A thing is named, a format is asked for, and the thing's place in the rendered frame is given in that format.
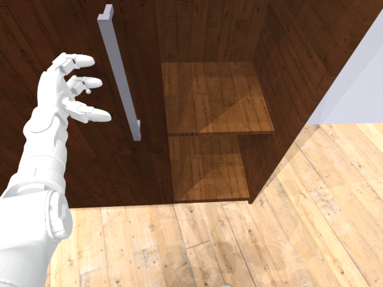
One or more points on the robot left hand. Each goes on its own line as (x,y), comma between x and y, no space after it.
(53,89)

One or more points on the left robot forearm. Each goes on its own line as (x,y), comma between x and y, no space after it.
(43,162)

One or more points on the left robot upper arm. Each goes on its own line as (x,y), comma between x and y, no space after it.
(31,226)

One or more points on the handle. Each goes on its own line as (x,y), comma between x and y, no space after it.
(111,45)

